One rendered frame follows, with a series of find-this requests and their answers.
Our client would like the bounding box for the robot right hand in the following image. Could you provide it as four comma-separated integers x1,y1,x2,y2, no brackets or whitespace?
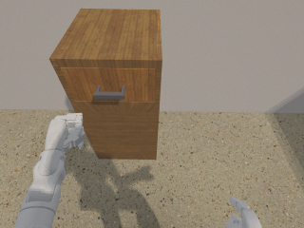
225,197,262,228

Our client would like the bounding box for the robot left hand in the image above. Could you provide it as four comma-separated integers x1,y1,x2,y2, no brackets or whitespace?
45,113,86,154

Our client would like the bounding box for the drawer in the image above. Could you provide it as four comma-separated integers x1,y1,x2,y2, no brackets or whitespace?
60,66,156,102

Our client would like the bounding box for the handle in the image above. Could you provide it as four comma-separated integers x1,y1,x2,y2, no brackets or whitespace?
93,85,125,100

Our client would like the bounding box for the left robot forearm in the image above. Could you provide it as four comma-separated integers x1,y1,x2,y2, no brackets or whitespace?
13,149,67,228

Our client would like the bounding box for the cabinet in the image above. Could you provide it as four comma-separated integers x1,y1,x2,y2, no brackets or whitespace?
49,9,162,160

